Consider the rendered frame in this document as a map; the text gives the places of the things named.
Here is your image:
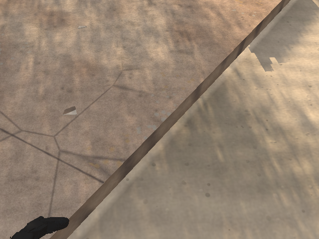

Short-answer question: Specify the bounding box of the robot left hand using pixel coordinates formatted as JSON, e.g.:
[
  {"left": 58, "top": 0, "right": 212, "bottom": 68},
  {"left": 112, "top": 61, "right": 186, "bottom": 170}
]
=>
[{"left": 10, "top": 216, "right": 70, "bottom": 239}]

